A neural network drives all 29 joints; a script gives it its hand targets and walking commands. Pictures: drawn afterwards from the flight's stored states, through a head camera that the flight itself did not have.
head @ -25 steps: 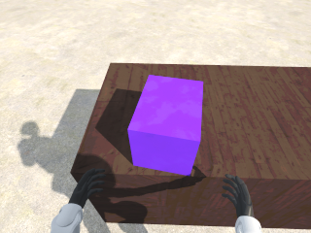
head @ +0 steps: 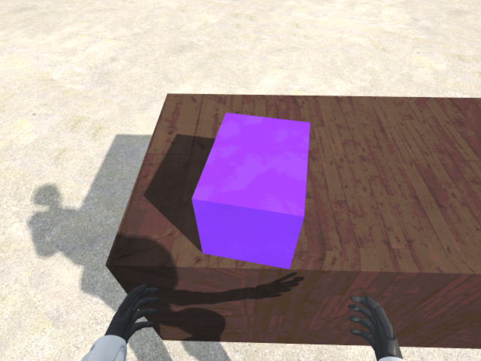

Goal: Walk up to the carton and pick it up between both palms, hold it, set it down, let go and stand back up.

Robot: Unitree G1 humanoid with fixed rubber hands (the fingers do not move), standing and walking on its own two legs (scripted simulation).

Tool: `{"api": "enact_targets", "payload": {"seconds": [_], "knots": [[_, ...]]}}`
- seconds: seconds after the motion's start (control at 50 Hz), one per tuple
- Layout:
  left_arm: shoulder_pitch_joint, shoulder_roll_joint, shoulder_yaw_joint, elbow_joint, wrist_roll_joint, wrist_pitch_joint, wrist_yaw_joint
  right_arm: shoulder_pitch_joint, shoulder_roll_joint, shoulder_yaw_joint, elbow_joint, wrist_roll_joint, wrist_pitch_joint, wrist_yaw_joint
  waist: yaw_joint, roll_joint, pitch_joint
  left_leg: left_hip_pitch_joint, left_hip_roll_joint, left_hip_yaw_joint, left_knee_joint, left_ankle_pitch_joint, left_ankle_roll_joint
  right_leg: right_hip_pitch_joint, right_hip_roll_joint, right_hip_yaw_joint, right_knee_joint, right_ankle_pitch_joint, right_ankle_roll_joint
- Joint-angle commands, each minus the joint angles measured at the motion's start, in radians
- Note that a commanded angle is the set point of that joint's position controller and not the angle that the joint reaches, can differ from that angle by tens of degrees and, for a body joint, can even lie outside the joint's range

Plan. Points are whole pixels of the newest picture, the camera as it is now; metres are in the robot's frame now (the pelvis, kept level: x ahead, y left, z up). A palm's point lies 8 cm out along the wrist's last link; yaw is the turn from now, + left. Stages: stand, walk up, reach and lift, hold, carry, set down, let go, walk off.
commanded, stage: set down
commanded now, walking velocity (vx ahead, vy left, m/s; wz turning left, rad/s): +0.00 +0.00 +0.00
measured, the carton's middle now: (256, 187) +0.48 +0.02 -0.04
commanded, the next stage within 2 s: let go in 0.28 s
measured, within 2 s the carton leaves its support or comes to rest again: neither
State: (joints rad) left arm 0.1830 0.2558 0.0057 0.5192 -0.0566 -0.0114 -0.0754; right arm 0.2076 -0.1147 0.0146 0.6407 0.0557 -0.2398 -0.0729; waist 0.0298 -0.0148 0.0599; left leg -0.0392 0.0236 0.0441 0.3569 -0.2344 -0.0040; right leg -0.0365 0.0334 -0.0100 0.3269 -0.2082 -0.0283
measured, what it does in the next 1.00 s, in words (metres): stands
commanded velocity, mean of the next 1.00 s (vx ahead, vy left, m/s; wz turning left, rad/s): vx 0.00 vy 0.00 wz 0.00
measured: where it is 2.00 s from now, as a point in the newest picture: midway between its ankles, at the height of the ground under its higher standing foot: outside the picture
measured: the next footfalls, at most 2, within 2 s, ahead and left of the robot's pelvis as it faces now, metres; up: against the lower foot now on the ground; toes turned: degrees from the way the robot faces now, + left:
none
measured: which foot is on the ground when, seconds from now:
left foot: down 0.00-1.00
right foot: down 0.00-1.00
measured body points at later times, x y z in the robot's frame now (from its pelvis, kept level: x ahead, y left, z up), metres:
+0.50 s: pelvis -0.01 -0.01 +0.00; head +0.00 +0.00 +0.45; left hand +0.16 +0.23 -0.09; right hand +0.16 -0.24 -0.09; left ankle -0.02 +0.12 -0.75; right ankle -0.01 -0.10 -0.75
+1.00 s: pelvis -0.01 +0.00 -0.01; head -0.03 +0.00 +0.44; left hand +0.12 +0.26 -0.09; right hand +0.14 -0.25 -0.10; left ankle -0.02 +0.12 -0.75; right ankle -0.01 -0.10 -0.75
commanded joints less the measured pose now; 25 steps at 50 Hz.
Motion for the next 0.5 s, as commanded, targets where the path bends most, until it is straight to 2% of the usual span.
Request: {"api": "enact_targets", "payload": {"seconds": [0.0,0.24,0.36,0.44,0.48], "knots": [[-0.060,0.084,0.037,-0.089,0.024,0.020,0.027,-0.075,-0.088,-0.037,-0.074,-0.022,0.004,0.023,0.000,0.056,-0.044,0.041,-0.006,0.016,-0.025,0.271,-0.027,-0.085,-0.021,-0.001,-0.068,0.071,-0.013],[-0.051,0.051,0.037,-0.071,0.055,0.079,0.063,-0.083,-0.132,-0.053,-0.014,-0.051,0.039,0.067,-0.012,0.037,-0.052,0.045,-0.008,0.013,-0.017,0.296,-0.027,-0.092,-0.015,-0.012,-0.062,0.088,-0.007],[-0.092,0.044,0.011,-0.104,0.051,0.099,0.093,-0.122,-0.171,-0.094,0.013,-0.083,0.025,0.096,-0.037,0.027,-0.065,0.029,0.007,0.011,-0.015,0.217,-0.022,-0.127,-0.014,-0.020,-0.038,0.073,-0.006],[-0.082,0.055,0.020,-0.098,0.045,0.091,0.096,-0.108,-0.156,-0.079,0.010,-0.075,0.015,0.097,-0.032,-0.012,-0.086,0.021,-0.007,0.016,-0.001,0.219,-0.011,-0.102,-0.031,0.002,-0.031,0.156,0.008],[-0.061,0.057,0.034,-0.078,0.056,0.094,0.090,-0.097,-0.158,-0.064,0.017,-0.065,0.012,0.095,-0.025,-0.014,-0.096,0.025,-0.021,0.016,0.005,0.236,-0.012,-0.077,-0.038,0.011,-0.028,0.218,0.017]]}}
